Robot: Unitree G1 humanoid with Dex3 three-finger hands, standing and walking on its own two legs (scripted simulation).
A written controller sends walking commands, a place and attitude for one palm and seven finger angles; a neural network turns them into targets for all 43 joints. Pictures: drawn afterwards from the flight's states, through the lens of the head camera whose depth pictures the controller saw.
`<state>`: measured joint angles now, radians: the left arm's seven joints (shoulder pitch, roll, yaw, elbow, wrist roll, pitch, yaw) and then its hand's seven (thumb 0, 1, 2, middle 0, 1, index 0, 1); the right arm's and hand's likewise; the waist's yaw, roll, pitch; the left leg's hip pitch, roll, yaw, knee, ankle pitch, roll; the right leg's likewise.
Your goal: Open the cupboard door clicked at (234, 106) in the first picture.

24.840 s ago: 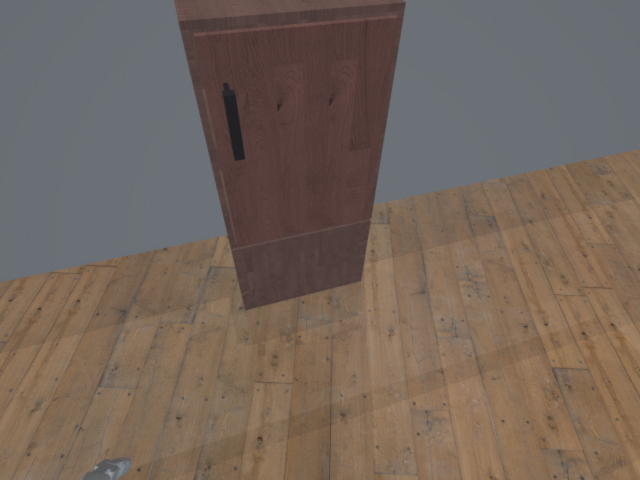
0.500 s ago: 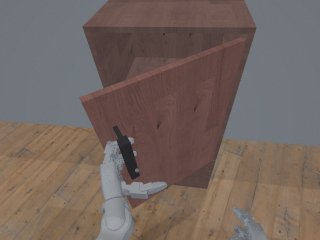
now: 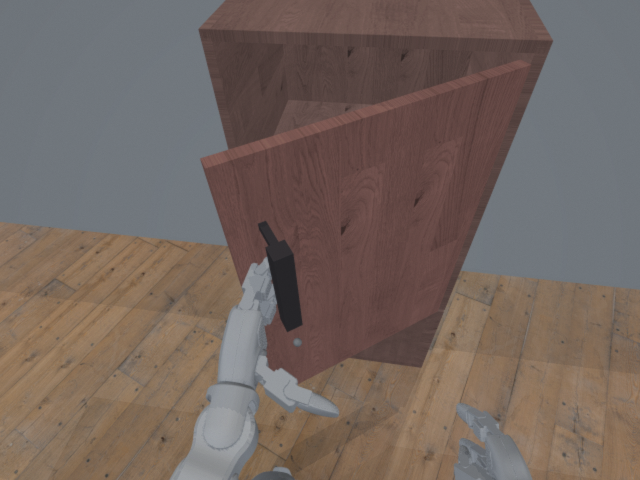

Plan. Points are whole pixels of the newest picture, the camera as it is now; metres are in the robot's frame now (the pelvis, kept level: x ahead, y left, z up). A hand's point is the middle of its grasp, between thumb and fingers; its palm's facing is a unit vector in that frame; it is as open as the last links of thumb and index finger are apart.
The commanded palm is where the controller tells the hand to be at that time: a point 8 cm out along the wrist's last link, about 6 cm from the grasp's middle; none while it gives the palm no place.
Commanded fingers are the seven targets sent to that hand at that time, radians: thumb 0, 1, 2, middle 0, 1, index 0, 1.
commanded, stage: slide the hand sideways off the handle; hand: left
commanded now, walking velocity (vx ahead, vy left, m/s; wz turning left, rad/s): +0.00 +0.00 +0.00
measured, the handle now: (279, 278) +0.35 +0.07 +0.08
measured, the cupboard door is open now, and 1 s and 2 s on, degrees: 37 39 39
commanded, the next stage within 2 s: draw the hand back to the body in 1.06 s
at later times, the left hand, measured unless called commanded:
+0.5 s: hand (279, 360) +0.24 +0.06 +0.07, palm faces -0.21 -0.98 +0.00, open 16.3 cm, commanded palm +0.23 +0.12 +0.08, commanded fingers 0.00 -0.50 0.30 -0.15 -0.30 -0.15 -0.30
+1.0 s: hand (220, 393) +0.21 +0.12 +0.07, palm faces -0.13 -0.99 -0.01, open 16.3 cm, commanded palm +0.19 +0.18 +0.08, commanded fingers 0.00 -0.50 0.30 -0.15 -0.30 -0.15 -0.30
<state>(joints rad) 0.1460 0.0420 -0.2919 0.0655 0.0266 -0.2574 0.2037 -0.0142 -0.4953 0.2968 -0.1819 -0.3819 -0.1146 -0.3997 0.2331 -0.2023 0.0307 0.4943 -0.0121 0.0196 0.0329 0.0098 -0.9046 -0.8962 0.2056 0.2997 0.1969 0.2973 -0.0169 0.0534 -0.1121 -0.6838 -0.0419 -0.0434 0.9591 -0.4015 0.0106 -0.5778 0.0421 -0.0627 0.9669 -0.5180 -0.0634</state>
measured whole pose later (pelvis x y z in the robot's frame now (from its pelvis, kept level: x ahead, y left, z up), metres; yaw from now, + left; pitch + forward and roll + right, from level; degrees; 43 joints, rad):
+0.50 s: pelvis +0.00 +0.03 +0.00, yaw -2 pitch +7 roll -1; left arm 0.27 0.07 -0.31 -0.08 -0.01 -0.22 0.11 -0.02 -0.50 0.30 -0.17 -0.32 -0.16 -0.30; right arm 0.25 -0.21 0.05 0.40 0.01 0.04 0.03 0.01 -0.90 -0.90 0.21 0.30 0.20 0.30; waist -0.03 0.05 -0.10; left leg -0.68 -0.04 0.00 0.98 -0.42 0.05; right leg -0.58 0.04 -0.02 0.97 -0.51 -0.02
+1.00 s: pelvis +0.02 +0.01 -0.01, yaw -1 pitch +10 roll -1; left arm 0.60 0.17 -0.12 -0.31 -0.14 -0.30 -0.08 -0.01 -0.50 0.30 -0.15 -0.31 -0.16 -0.30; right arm 0.28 -0.23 0.02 0.36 0.02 0.00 0.01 0.01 -0.90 -0.90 0.21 0.30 0.20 0.30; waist -0.01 0.05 -0.14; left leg -0.74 -0.03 -0.03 1.04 -0.47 0.03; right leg -0.63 0.06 -0.05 1.01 -0.56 -0.04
